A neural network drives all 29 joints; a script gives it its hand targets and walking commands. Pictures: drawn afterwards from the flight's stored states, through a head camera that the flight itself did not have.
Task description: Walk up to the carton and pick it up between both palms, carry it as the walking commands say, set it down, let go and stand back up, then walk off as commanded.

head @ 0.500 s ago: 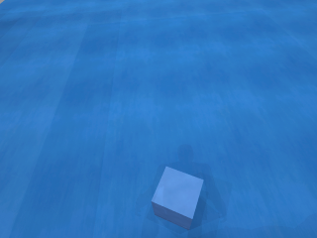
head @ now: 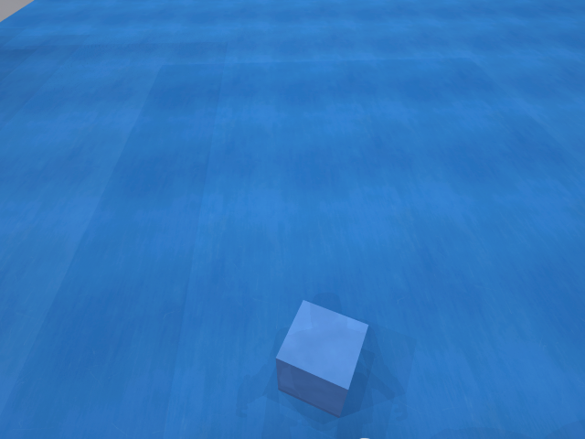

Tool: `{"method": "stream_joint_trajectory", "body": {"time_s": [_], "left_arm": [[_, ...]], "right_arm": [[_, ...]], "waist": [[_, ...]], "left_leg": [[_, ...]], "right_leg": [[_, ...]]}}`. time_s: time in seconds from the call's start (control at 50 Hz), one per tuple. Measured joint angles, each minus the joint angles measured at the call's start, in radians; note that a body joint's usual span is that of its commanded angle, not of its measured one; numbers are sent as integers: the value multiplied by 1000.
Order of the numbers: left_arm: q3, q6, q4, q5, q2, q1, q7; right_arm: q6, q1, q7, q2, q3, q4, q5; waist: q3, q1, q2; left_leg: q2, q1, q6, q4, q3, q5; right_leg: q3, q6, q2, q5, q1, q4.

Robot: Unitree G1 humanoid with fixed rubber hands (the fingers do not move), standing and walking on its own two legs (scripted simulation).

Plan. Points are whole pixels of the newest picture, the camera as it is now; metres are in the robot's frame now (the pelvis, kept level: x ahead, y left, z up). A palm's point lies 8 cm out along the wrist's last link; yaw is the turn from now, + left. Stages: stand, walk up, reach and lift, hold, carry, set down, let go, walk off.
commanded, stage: walk up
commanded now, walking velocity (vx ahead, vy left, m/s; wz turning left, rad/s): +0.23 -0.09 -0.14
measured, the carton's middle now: (321, 358) +0.50 -0.05 -0.63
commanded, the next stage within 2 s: none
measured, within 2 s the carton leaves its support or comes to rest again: neither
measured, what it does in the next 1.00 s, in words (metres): steps on the spot: right foot, then left foot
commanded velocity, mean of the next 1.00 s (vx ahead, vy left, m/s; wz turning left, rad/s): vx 0.12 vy -0.01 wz -0.02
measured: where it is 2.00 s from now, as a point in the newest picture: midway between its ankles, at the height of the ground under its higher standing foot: outside the picture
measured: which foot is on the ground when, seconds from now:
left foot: down 0.00-0.48, up 0.50-0.82, down 0.84-1.00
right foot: up 0.00-0.48, down 0.50-1.00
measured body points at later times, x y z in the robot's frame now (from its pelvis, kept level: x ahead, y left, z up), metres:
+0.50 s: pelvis +0.05 -0.05 +0.01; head +0.07 -0.05 +0.45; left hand +0.12 +0.19 -0.14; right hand +0.08 -0.30 -0.14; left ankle -0.02 +0.09 -0.71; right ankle +0.06 -0.14 -0.72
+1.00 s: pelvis +0.08 -0.04 +0.01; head +0.11 -0.03 +0.46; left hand +0.13 +0.19 -0.14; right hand +0.15 -0.29 -0.13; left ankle +0.09 +0.06 -0.72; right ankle +0.06 -0.14 -0.71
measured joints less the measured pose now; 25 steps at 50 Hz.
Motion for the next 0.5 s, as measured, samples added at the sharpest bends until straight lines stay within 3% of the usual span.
{"method": "stream_joint_trajectory", "body": {"time_s": [0.04,0.1,0.28,0.36,0.44,0.5], "left_arm": [[7,9,-14,0,3,0,-13],[8,10,-18,0,16,1,-32],[8,10,-18,0,20,1,-51],[8,0,-18,0,3,1,-52],[8,-21,-19,0,-13,1,-52],[9,-61,-18,0,-9,16,-44]], "right_arm": [[0,33,-3,0,0,0,0],[-9,52,-3,0,0,1,0],[-71,52,-3,0,0,1,0],[-78,52,-2,1,0,1,0],[-79,52,0,1,0,1,0],[-79,49,7,0,4,2,0]], "waist": [[-4,-1,7],[-5,0,17],[-8,1,6],[-9,1,5],[-9,2,6],[-14,2,-15]], "left_leg": [[8,12,16,-30,-1,31],[27,48,18,-115,0,84],[43,56,6,-231,5,145],[42,58,-9,-231,9,131],[41,68,-37,-227,10,109],[27,28,-47,-79,11,11]], "right_leg": [[30,4,0,-59,-48,183],[74,4,-2,4,-70,329],[76,4,-13,102,-64,369],[45,4,-13,76,-46,288],[9,5,-13,13,20,73],[31,4,-26,31,103,-97]]}}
